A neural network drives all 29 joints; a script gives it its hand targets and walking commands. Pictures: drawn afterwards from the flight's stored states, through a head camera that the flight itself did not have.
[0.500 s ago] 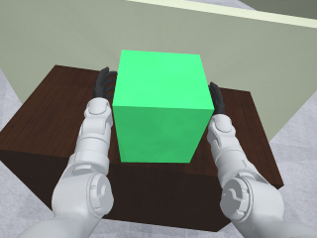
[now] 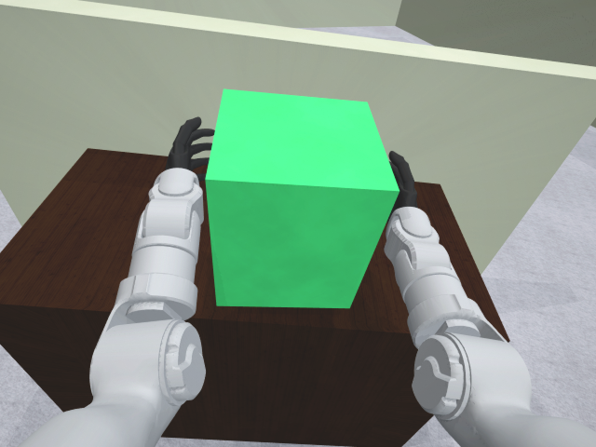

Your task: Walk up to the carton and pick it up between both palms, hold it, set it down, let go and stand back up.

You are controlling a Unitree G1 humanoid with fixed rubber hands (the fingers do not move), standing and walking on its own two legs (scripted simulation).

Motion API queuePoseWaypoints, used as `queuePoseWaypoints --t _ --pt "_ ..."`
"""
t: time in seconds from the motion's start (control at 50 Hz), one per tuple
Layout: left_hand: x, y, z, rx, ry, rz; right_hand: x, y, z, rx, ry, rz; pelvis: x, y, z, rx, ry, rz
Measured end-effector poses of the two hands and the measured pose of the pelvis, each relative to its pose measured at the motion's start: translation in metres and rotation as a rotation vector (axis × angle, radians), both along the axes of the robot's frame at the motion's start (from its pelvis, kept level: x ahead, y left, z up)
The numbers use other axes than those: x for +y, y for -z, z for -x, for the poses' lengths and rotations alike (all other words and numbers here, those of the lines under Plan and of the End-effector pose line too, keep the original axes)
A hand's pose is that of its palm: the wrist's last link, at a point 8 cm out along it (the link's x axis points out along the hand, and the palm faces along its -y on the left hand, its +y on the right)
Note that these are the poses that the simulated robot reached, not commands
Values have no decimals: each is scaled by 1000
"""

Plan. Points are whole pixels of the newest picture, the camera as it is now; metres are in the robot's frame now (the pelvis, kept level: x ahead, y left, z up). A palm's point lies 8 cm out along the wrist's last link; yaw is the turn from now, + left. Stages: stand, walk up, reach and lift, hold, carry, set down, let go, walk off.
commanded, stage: reach and lift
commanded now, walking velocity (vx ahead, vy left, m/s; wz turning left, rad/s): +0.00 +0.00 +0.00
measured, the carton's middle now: (290, 205) +0.43 +0.03 +0.12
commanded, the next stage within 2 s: hold in 1.86 s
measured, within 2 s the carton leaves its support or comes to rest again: neither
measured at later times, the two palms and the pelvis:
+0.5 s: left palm (189, 163) +0.40 +0.17 +0.21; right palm (420, 198) +0.39 -0.13 +0.19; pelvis +0.00 +0.00 +0.00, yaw +0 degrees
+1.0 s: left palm (183, 154) +0.38 +0.17 +0.23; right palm (428, 186) +0.37 -0.13 +0.22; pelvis +0.00 +0.00 +0.00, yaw +0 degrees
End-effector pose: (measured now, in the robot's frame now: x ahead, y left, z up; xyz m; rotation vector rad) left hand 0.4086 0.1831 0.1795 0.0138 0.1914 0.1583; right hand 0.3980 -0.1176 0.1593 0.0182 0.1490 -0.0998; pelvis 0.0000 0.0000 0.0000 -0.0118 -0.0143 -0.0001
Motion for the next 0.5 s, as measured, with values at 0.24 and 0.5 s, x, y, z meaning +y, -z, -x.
queuePoseWaypoints --t 0.24,0.5 --pt "-9 -29 0 -4 22 -43 -9 -30 3 -9 7 -1 4 0 -5 -55 8 1" --pt "-15 -28 11 11 16 -34 -15 -30 13 2 12 -27 4 1 -3 -85 5 1"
